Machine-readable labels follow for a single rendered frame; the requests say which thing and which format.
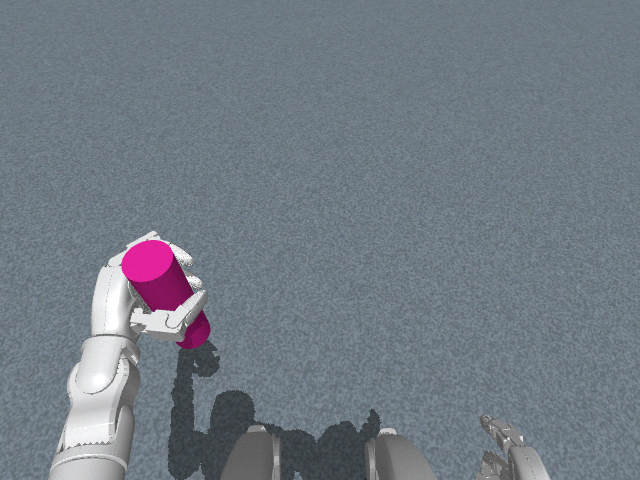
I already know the left robot hand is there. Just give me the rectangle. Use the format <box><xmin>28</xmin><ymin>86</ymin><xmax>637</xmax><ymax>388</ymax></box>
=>
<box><xmin>91</xmin><ymin>231</ymin><xmax>208</xmax><ymax>344</ymax></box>

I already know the right robot hand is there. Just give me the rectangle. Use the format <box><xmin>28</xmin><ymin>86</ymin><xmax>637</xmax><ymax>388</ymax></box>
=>
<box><xmin>476</xmin><ymin>415</ymin><xmax>551</xmax><ymax>480</ymax></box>

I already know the left robot arm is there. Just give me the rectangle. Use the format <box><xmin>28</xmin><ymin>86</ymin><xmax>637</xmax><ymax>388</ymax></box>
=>
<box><xmin>48</xmin><ymin>334</ymin><xmax>141</xmax><ymax>480</ymax></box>

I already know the can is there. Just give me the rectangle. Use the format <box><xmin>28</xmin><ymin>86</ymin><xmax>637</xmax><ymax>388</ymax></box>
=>
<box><xmin>121</xmin><ymin>240</ymin><xmax>210</xmax><ymax>349</ymax></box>

